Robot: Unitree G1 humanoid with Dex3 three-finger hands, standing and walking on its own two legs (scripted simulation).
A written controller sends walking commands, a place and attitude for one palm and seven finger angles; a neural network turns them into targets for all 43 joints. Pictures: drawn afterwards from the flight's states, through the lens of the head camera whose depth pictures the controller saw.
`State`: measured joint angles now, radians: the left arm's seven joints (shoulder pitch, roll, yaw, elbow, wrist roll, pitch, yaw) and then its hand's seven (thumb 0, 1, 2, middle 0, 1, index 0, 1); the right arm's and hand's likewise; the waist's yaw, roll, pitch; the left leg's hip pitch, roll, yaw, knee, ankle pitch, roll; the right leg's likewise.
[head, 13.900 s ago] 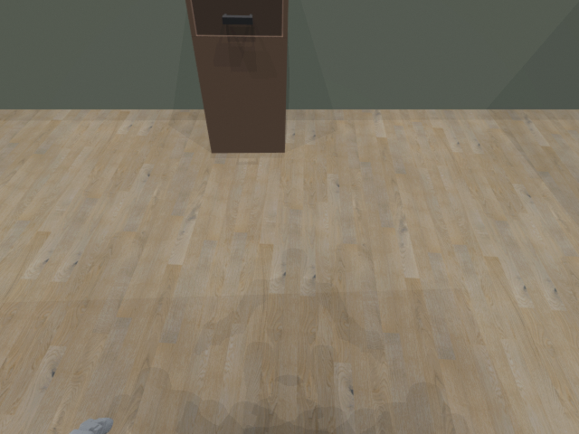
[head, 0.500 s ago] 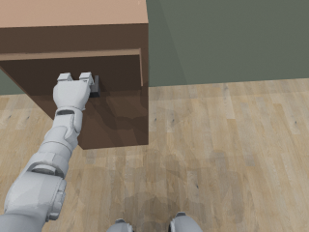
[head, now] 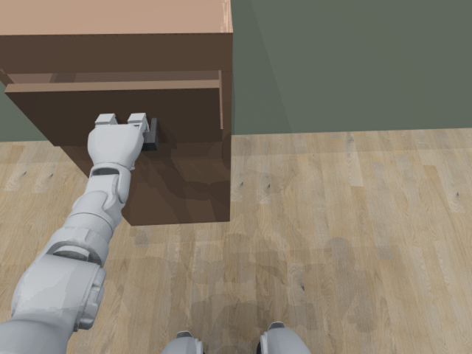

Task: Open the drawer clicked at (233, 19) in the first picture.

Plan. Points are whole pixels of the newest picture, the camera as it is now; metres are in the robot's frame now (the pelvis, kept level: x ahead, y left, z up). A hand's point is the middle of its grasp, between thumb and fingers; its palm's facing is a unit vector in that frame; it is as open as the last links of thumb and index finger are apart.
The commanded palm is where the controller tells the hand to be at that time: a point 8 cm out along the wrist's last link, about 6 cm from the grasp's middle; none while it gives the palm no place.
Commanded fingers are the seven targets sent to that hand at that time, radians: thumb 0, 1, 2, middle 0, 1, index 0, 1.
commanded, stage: pull the drawer open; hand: left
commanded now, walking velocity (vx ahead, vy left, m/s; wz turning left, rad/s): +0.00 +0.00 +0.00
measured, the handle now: (125, 132) +0.52 +0.19 +0.00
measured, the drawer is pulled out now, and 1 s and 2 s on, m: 0.04 0.20 0.30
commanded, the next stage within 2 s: open the thumb to release the handle in 1.74 s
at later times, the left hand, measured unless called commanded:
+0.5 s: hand (124, 179) +0.43 +0.18 -0.02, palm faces -0.04 -0.05 -1.00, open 5.9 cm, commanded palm +0.38 +0.18 +0.04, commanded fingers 0.00 0.90 0.90 -0.40 -1.35 -0.40 -1.35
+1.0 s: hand (116, 244) +0.31 +0.18 -0.02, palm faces -0.02 -0.09 -1.00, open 5.8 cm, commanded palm +0.27 +0.19 +0.04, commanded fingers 0.00 0.90 0.90 -0.40 -1.35 -0.40 -1.35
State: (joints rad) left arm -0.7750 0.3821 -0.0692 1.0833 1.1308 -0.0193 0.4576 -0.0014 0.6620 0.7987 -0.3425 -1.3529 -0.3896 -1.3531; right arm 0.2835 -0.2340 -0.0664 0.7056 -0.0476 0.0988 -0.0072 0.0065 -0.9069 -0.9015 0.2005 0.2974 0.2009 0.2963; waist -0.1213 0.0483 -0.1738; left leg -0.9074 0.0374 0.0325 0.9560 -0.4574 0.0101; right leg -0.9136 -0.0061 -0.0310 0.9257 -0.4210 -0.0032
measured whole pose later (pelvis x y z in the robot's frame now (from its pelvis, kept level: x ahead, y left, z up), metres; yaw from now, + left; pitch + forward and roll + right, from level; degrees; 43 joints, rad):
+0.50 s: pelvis +0.00 +0.00 +0.01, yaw -2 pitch +21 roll -1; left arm -0.53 0.34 -0.06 0.87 1.10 -0.01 0.48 0.01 0.69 0.77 -0.28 -1.35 -0.38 -1.35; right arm 0.34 -0.23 -0.08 0.72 -0.03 0.10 0.00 0.01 -0.91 -0.90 0.20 0.30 0.20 0.30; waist -0.09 0.05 -0.17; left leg -0.81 0.05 0.07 0.89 -0.44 0.02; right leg -0.84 0.01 0.01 0.86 -0.39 0.00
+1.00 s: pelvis +0.02 -0.01 +0.02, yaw +0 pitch +15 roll +0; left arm 0.01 0.26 -0.18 0.36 1.13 0.07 0.48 0.04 0.67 0.78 -0.26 -1.35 -0.41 -1.35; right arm 0.13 -0.21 -0.04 0.59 -0.03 0.10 0.02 0.01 -0.91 -0.90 0.20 0.30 0.20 0.30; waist 0.01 0.04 -0.16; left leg -0.64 0.04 0.04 0.84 -0.46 0.00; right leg -0.66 0.00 -0.02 0.84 -0.43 -0.01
